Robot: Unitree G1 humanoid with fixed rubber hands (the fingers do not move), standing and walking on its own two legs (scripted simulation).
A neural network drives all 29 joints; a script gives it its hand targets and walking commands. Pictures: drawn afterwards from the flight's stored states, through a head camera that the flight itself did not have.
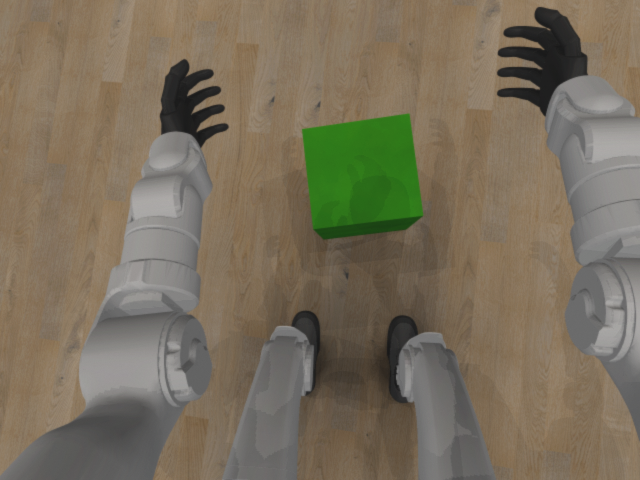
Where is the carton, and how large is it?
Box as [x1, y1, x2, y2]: [302, 113, 422, 238]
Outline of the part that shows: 409,113 302,129 313,229 323,238 405,229 422,216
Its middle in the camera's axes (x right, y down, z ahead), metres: +0.09 -0.13 +0.86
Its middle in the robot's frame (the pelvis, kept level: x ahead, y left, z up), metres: +0.54 +0.01 -0.53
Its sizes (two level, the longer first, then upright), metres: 0.210 0.200 0.250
